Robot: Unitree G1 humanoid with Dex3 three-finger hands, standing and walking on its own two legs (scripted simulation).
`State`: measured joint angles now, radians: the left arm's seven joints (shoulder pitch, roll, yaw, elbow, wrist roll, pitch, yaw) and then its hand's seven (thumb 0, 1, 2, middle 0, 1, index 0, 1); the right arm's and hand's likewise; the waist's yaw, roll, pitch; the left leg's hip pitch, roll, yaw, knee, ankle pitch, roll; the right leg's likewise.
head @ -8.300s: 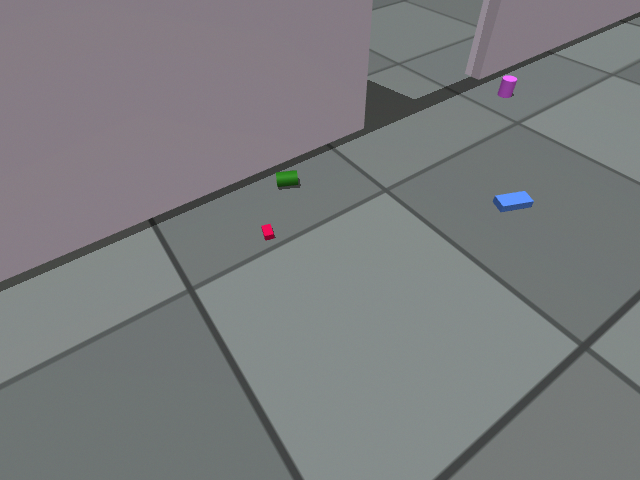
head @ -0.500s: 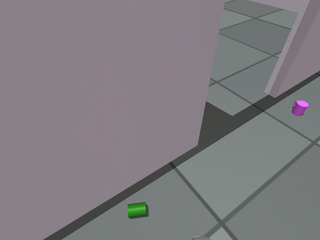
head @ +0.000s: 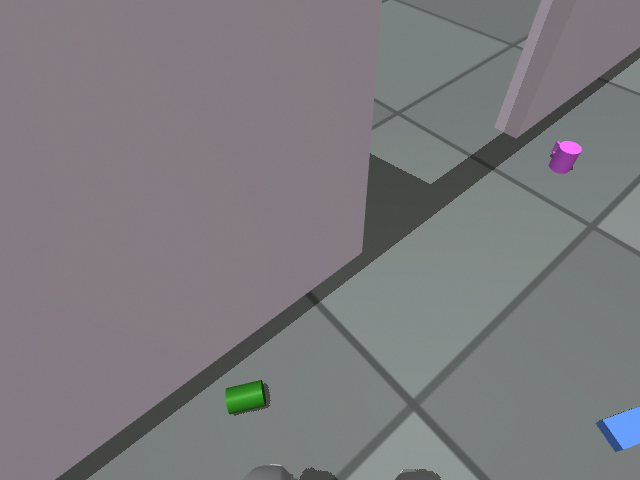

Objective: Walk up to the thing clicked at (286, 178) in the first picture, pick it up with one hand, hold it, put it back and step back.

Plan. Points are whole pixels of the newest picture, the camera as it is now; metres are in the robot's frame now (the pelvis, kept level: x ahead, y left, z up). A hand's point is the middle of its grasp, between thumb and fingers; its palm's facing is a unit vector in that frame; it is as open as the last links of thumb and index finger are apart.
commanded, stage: stand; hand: left
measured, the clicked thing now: (246, 396) +0.43 +0.26 -0.71
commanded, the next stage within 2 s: none
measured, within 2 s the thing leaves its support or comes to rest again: neither
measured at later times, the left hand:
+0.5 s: hand out of the picture +0.11 +0.23 -0.12, palm faces -0.02 -0.95 -0.32, open 7.3 cm
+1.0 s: hand out of the picture +0.07 +0.25 -0.12, palm faces +0.01 -0.93 -0.36, open 7.3 cm
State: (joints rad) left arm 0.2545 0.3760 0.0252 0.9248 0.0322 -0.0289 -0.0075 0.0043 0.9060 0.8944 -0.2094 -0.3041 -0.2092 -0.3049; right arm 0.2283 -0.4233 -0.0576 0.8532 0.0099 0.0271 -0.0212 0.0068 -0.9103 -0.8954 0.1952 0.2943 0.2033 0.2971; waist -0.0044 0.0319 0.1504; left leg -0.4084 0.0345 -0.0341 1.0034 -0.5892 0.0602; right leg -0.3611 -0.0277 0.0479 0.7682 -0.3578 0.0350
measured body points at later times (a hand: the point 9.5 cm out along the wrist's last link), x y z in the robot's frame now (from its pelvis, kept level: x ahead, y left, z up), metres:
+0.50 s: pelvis +0.01 -0.02 +0.03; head +0.01 -0.01 +0.48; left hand +0.11 +0.28 -0.10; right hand +0.10 -0.33 -0.09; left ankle +0.03 +0.13 -0.71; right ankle +0.04 -0.15 -0.71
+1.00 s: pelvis +0.01 -0.02 +0.04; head +0.02 -0.02 +0.49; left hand +0.07 +0.30 -0.09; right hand +0.09 -0.31 -0.10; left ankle +0.03 +0.13 -0.71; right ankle +0.04 -0.15 -0.71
